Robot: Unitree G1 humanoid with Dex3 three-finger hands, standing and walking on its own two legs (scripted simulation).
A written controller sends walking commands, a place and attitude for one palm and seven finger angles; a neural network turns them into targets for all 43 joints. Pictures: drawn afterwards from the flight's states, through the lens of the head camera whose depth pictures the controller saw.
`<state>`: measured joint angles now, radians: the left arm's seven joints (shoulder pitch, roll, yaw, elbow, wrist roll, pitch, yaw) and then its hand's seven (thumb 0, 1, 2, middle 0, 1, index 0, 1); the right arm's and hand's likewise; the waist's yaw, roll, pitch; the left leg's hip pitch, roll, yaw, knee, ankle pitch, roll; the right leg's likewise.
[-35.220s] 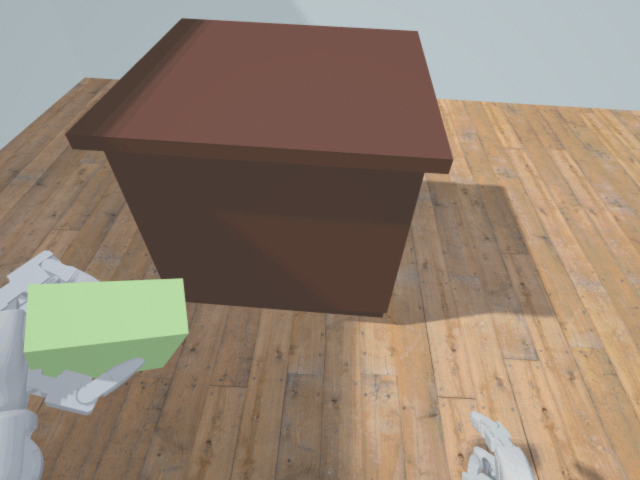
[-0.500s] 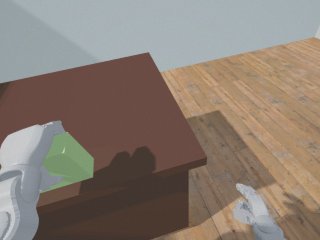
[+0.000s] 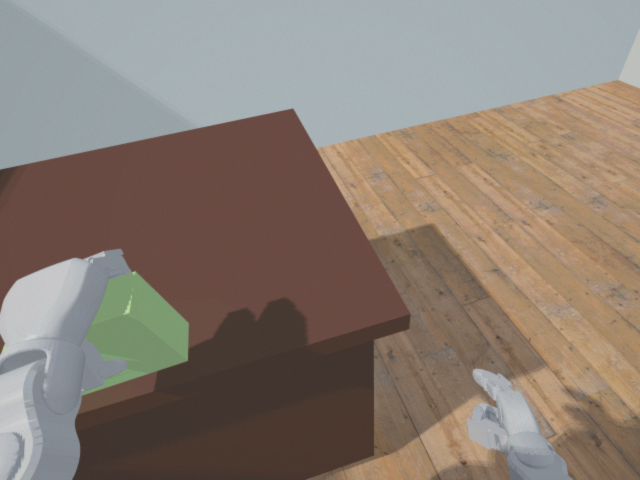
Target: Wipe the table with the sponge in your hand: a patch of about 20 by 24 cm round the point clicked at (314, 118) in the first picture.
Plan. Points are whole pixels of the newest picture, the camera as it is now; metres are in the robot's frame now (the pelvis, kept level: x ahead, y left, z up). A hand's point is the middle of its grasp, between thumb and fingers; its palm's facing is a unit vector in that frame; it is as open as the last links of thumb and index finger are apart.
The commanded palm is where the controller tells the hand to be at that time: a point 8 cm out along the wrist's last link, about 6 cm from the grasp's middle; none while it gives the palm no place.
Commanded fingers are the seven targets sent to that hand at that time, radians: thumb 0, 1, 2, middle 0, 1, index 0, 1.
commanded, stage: bring the sponge back beside the body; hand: left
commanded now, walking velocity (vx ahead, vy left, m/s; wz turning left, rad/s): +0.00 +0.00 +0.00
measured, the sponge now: (117, 344) +0.20 +0.28 +0.12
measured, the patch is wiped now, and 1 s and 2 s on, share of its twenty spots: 1.00 1.00 1.00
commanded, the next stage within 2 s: step back with the hand held close in 0.08 s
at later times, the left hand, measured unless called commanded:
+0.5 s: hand (119, 309) +0.20 +0.24 +0.19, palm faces +0.34 -0.83 -0.45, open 9.6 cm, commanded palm +0.14 +0.30 +0.22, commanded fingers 0.00 0.10 1.30 -1.20 -1.60 -1.20 -1.60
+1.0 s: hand (15, 377) +0.12 +0.28 +0.20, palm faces +0.50 -0.77 -0.40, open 9.6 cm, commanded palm +0.07 +0.31 +0.22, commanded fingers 0.00 0.10 1.30 -1.20 -1.60 -1.20 -1.60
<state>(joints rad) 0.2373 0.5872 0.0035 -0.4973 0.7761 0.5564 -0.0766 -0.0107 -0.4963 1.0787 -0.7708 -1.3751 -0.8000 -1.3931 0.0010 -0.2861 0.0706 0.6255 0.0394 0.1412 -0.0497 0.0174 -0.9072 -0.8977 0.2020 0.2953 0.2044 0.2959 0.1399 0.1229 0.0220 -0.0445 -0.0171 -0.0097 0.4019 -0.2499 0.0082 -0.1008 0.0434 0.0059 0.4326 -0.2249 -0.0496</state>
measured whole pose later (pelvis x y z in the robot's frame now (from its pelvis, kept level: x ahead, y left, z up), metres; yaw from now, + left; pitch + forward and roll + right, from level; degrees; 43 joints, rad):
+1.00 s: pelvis -0.09 +0.03 -0.02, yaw +2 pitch +2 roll -1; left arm 0.41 0.40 0.42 -0.54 -0.04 -0.15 0.14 -0.02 -0.50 1.08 -0.77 -1.38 -0.80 -1.39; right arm 0.20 -0.21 0.01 0.57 0.01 0.03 -0.08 0.02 -0.91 -0.90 0.20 0.30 0.21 0.30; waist 0.02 0.03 -0.07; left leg -0.46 -0.04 -0.02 0.63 -0.20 0.04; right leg -0.33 0.06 0.05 0.63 -0.35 -0.01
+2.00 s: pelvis -0.35 +0.04 +0.00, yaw -4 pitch +0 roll +1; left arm 0.43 0.38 0.32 -0.57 -0.04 -0.13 0.13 -0.02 -0.50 1.08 -0.77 -1.38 -0.80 -1.40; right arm 0.29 -0.22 0.01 0.70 0.00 -0.02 -0.06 0.02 -0.91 -0.90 0.20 0.30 0.21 0.30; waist 0.01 -0.05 -0.11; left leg -0.50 0.02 0.04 0.91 -0.34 0.01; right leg -0.24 0.02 -0.02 0.49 -0.26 -0.07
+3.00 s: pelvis -0.37 +0.08 +0.00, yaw -2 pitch -1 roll -1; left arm 0.42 0.37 0.35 -0.54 -0.06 -0.12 0.15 -0.02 -0.50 1.08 -0.77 -1.38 -0.80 -1.40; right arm 0.20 -0.21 0.02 0.61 0.01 -0.05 -0.06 0.02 -0.91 -0.90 0.20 0.30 0.20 0.30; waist 0.02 0.04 0.00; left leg -0.26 0.04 0.04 0.50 -0.22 0.01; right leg -0.20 0.04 -0.07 0.44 -0.22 -0.04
